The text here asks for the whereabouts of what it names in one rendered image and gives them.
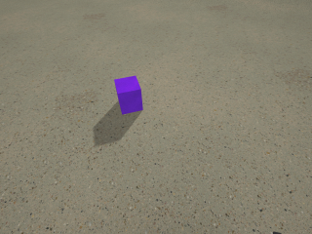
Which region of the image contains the carton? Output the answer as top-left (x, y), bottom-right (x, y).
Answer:
top-left (114, 76), bottom-right (143, 115)

